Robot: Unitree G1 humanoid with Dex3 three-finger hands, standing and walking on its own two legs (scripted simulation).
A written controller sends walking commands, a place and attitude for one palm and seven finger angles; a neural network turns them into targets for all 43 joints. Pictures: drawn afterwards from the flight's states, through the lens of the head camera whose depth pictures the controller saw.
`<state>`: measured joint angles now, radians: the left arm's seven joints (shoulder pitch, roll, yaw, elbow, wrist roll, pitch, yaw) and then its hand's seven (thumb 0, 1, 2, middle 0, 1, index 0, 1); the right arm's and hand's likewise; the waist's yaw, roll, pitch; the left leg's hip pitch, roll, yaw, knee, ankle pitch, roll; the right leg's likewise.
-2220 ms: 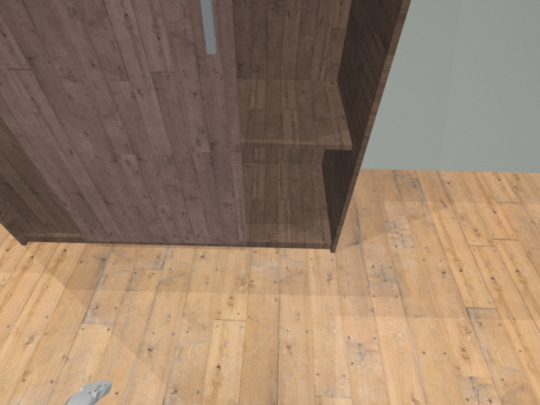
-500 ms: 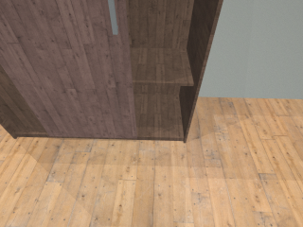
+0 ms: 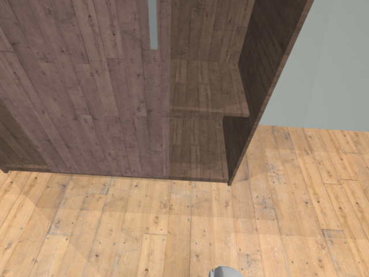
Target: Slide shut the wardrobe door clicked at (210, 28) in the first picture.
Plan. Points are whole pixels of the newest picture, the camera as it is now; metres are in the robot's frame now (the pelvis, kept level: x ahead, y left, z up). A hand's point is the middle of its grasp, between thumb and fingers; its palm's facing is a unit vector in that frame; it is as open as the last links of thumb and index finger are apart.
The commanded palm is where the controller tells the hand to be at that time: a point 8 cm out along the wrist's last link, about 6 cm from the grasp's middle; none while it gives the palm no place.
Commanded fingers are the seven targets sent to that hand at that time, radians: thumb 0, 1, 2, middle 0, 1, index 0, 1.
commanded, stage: take the last steps up to it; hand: left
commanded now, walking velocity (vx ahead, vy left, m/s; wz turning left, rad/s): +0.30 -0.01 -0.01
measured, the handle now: out of the picture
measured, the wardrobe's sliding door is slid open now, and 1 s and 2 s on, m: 0.37 0.37 0.37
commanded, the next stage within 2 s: come to a stop and stand still in 0.42 s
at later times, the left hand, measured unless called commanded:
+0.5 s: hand (127, 248) +0.22 +0.15 -0.17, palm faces +0.06 -0.97 -0.22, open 7.2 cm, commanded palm none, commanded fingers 0.00 0.90 0.90 -0.20 -0.30 -0.20 -0.30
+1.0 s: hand (116, 239) +0.24 +0.19 -0.18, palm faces +0.01 -0.96 -0.27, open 7.4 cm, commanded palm none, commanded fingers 0.00 0.90 0.90 -0.20 -0.30 -0.20 -0.30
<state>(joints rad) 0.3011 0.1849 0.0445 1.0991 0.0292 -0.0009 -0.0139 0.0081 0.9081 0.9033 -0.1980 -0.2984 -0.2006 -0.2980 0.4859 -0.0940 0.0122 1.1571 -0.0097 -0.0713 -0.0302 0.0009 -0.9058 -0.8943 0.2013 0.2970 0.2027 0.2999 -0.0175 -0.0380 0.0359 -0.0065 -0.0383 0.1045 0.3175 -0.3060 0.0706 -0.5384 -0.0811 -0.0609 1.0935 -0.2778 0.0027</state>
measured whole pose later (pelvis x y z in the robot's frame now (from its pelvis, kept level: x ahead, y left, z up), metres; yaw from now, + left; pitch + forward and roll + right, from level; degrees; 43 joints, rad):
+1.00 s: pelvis +0.21 -0.02 -0.01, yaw -3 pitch +0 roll +0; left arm 0.23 0.20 0.07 1.02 0.02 0.05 0.03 0.00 0.91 0.90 -0.20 -0.30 -0.20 -0.30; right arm 0.09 -0.16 -0.05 1.01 -0.02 0.03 -0.04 -0.01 -0.92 -0.89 0.20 0.30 0.21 0.30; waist 0.02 0.01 0.10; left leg -0.38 0.09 0.13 0.49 -0.10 0.00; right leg -0.33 -0.04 -0.02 0.84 -0.48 0.02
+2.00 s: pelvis +0.19 +0.02 +0.00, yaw +0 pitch -1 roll +0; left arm 0.26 0.16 0.01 1.16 0.02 0.00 0.03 0.00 0.91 0.90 -0.20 -0.30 -0.20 -0.30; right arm 0.27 -0.15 0.01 1.13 -0.01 -0.01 -0.03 0.00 -0.92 -0.89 0.20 0.30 0.20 0.30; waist 0.01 -0.03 0.02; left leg -0.13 -0.02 0.09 0.39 -0.23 0.04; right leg -0.13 -0.11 -0.05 0.39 -0.22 0.08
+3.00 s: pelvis +0.16 -0.02 -0.01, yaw +1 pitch -2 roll +0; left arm 0.36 0.13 0.00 1.10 0.02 -0.01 0.03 0.00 0.91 0.90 -0.20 -0.30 -0.20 -0.30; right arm 0.33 -0.12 0.01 1.11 -0.01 0.00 -0.02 0.00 -0.91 -0.89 0.20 0.30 0.20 0.30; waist 0.01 -0.01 0.01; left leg -0.25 0.03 0.05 0.50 -0.23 -0.01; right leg -0.23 -0.06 -0.08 0.49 -0.23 0.02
